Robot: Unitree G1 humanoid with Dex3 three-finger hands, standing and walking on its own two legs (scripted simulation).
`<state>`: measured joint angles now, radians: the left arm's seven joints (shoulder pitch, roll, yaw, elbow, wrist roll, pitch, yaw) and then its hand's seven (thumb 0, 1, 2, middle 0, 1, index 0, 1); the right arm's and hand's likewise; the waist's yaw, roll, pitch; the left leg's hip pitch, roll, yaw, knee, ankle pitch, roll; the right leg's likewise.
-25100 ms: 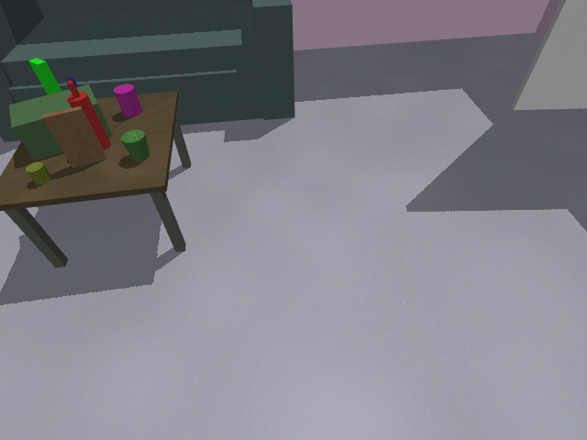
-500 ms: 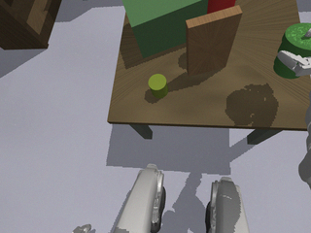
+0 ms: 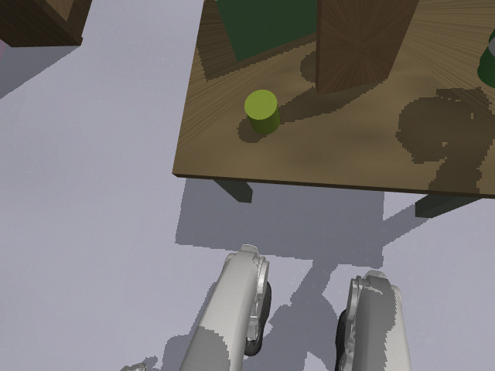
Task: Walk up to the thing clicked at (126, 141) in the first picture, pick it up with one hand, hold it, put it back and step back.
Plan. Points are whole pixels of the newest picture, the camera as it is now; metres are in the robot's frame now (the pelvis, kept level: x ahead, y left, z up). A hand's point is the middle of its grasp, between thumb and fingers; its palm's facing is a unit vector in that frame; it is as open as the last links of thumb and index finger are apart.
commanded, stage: lower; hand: right
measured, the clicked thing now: out of the picture +0.58 -0.24 +0.00
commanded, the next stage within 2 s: loosen in 0.82 s
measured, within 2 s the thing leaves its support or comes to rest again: rests again in 1.34 s
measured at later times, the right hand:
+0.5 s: hand out of the picture +0.59 -0.25 -0.03, palm faces +0.26 +0.97 -0.02, open 7.8 cm
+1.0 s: hand out of the picture +0.60 -0.25 -0.05, palm faces +0.25 +0.97 -0.02, open 7.8 cm
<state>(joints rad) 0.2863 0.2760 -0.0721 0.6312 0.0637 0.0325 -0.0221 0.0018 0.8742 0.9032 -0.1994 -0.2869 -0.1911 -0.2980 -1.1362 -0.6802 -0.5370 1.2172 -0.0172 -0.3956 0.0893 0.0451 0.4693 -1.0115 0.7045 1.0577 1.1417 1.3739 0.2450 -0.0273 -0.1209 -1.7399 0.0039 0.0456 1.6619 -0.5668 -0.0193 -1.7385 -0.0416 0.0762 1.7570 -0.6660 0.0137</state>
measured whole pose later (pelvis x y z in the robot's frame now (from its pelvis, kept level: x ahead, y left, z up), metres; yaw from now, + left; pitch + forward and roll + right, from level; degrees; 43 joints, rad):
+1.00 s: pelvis -0.03 +0.00 -0.10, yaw +1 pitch +38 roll +6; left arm 0.27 0.31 -0.13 0.59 0.08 0.09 -0.04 0.00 0.89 0.87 -0.20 -0.29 -0.20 -0.29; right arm -1.35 -0.83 -0.52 1.27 -0.08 -0.33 0.11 0.04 0.47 -1.00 0.71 1.05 1.15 1.36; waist 0.30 -0.02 -0.06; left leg -2.05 0.02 0.05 1.96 -0.58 -0.03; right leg -2.06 -0.01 0.10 2.07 -0.68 0.01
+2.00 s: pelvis -0.01 +0.00 -0.02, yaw +1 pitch +37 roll +6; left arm 0.27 0.28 -0.12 0.59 0.02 0.09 -0.02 0.00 0.89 0.87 -0.20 -0.29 -0.20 -0.29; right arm -1.30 -0.93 -0.53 1.20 -0.07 -0.16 0.19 -0.01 0.55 -0.09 0.04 0.08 0.06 0.08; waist 0.26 -0.03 -0.10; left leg -1.81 0.01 0.06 1.73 -0.56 -0.03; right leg -1.82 -0.04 0.09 1.84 -0.67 0.01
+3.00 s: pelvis +0.06 +0.00 +0.20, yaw -4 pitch +10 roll +2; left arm 0.27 0.21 -0.02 0.59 -0.04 0.01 0.09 0.01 0.89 0.89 -0.21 -0.29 -0.20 -0.30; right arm 0.08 -0.23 -0.13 0.46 0.03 0.09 -0.13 0.00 0.43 -0.11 0.07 0.08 0.07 0.09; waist 0.03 -0.03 -0.09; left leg -0.59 0.01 0.04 0.80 -0.38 -0.02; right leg -0.60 -0.04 0.03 0.88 -0.46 0.01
